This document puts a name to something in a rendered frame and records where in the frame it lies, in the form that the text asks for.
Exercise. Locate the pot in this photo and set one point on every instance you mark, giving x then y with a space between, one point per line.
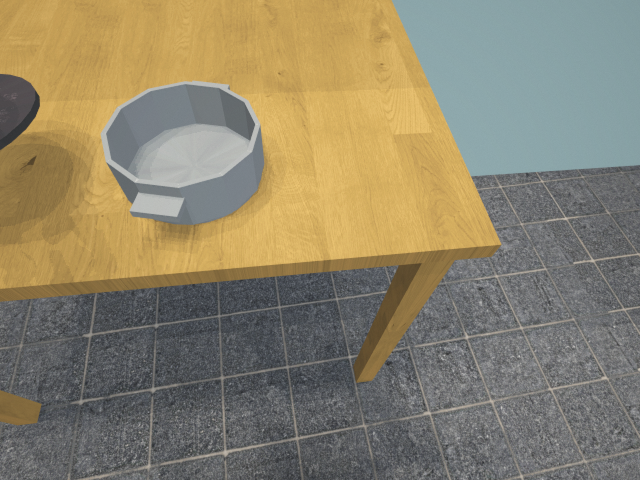
185 153

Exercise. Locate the table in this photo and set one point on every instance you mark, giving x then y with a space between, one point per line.
360 167

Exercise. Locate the lid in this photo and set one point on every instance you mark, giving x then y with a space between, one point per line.
19 104

